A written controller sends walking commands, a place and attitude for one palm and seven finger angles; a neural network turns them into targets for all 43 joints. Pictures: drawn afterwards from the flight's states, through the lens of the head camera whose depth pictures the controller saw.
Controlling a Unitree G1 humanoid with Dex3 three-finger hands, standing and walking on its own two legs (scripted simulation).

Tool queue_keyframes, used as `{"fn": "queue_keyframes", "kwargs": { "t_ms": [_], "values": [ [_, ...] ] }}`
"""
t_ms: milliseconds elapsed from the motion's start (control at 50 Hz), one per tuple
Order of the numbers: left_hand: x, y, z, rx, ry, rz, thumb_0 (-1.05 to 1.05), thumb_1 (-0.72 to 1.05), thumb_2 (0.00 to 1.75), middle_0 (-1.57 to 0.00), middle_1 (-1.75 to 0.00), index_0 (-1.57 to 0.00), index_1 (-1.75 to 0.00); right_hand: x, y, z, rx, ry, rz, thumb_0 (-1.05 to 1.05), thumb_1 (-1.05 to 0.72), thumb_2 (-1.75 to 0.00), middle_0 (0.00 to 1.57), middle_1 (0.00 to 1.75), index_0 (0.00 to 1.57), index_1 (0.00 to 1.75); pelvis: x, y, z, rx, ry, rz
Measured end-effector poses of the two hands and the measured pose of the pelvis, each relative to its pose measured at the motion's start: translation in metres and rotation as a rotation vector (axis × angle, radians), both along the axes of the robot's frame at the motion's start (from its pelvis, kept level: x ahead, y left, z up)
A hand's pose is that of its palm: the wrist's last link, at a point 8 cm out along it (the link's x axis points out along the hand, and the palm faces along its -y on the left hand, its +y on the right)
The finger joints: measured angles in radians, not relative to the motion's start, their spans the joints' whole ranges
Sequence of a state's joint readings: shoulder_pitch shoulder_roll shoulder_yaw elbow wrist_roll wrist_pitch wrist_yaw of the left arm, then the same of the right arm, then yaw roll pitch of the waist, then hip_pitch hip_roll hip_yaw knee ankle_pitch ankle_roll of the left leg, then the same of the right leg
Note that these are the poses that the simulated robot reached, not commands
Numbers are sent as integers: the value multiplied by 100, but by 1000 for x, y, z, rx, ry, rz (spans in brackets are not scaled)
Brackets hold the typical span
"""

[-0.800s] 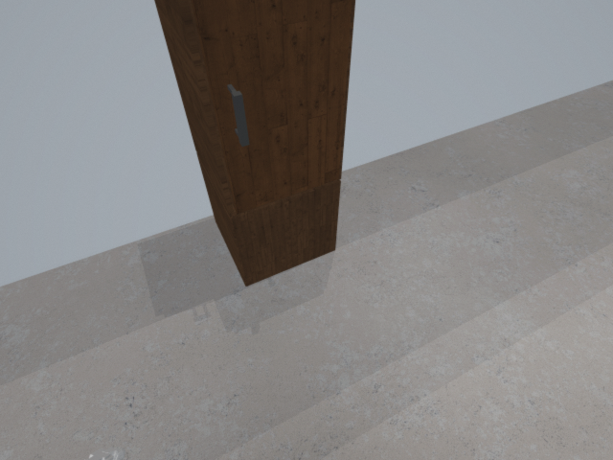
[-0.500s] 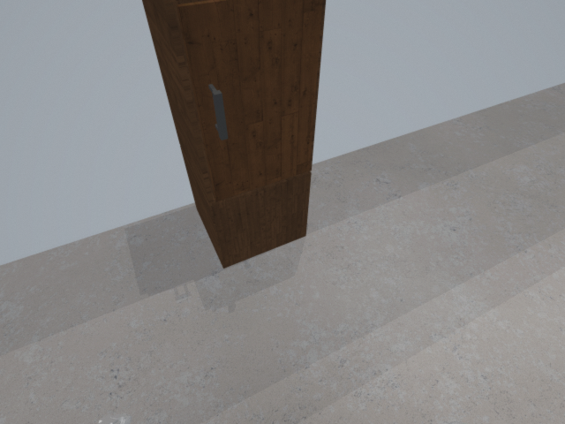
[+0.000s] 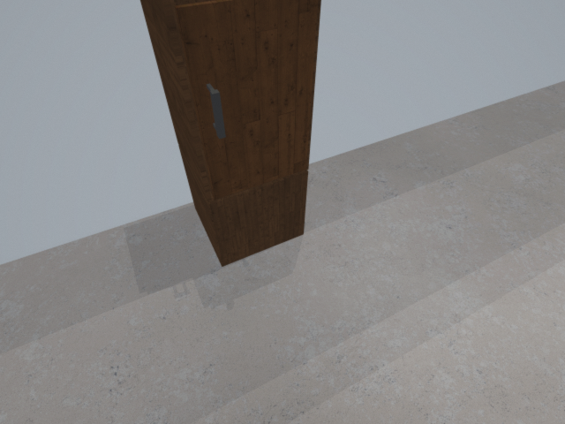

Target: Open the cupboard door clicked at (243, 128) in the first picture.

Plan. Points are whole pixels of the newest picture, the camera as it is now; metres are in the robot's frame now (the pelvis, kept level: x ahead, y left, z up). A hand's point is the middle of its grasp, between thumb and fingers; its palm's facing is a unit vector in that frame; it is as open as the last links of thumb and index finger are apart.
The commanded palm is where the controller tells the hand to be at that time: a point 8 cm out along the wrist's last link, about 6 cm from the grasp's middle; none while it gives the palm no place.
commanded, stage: stand and wait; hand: left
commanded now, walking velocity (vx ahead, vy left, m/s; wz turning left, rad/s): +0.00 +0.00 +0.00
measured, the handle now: (215, 111) +0.86 +0.24 -0.01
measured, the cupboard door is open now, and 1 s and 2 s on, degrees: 0 0 0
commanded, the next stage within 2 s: look at it before walking up in 0.24 s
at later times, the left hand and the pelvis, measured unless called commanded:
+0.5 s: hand out of the picture +0.07 +0.25 -0.16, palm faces -0.02 -0.94 -0.33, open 7.4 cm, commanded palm none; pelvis +0.00 +0.01 +0.00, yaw +0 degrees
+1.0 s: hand out of the picture +0.07 +0.26 -0.15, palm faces -0.02 -0.94 -0.34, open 7.4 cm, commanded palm none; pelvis +0.00 +0.01 +0.00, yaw +0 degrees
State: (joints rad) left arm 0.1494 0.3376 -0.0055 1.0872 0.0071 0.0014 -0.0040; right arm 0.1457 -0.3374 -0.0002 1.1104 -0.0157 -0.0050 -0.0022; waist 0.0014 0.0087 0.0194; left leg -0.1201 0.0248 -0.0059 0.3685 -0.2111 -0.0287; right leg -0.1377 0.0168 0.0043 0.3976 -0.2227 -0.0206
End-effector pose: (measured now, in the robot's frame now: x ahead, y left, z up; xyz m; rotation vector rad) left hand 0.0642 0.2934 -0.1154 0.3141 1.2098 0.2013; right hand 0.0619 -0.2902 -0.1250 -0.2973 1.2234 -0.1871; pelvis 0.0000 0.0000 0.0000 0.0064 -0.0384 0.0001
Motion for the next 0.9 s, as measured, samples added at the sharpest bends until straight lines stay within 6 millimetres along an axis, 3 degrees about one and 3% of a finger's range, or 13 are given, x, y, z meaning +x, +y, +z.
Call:
{"fn": "queue_keyframes", "kwargs": {
  "t_ms": [400,900],
  "values": [
    [-3,0,-3,-18,9,-8,1,90,90,-21,-30,-20,-30,-9,7,1,4,15,-4,0,-91,-90,20,30,20,30,-4,5,1,-2,10,-1],
    [3,9,1,-3,-4,-4,1,90,90,-21,-30,-20,-30,13,10,5,0,-26,14,0,-91,-90,20,30,20,30,1,9,2,-2,4,0]
  ]
}}
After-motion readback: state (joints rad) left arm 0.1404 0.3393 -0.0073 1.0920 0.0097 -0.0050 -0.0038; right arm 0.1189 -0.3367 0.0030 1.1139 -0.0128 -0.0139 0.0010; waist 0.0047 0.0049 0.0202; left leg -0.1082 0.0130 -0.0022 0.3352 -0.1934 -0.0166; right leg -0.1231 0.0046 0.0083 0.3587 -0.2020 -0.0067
